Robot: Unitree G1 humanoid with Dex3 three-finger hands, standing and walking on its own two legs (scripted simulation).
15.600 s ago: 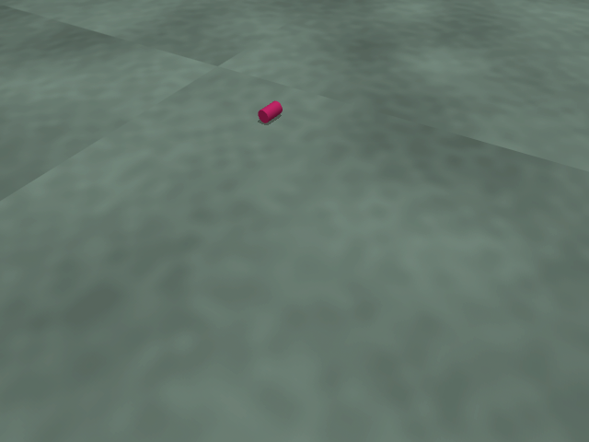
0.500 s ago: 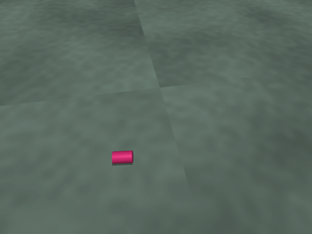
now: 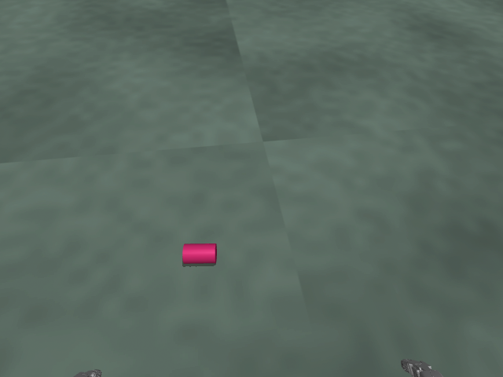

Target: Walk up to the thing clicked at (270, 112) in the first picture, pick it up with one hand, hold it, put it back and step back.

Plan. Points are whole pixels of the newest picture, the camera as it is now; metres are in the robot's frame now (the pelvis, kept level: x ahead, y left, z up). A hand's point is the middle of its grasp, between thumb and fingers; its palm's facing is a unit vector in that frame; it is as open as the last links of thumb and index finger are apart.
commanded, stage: stand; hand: left
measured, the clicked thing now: (200, 253) +0.72 +0.24 -0.73
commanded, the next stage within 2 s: walk up in 1.00 s
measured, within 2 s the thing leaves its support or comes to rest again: neither
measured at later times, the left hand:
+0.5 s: hand out of the picture +0.05 +0.25 -0.15, palm faces -0.02 -0.94 -0.34, open 7.4 cm
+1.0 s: hand out of the picture +0.05 +0.24 -0.15, palm faces -0.04 -0.94 -0.34, open 7.4 cm
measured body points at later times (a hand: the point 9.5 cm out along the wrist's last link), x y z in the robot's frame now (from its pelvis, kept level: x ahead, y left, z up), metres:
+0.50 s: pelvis -0.03 -0.01 +0.01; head -0.02 -0.01 +0.46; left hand +0.05 +0.30 -0.12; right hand +0.05 -0.31 -0.12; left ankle +0.00 +0.12 -0.74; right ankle -0.03 -0.13 -0.74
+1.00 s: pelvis -0.02 -0.01 +0.01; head -0.01 -0.01 +0.46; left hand +0.05 +0.29 -0.12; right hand +0.04 -0.31 -0.13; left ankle +0.00 +0.12 -0.74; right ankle -0.03 -0.13 -0.74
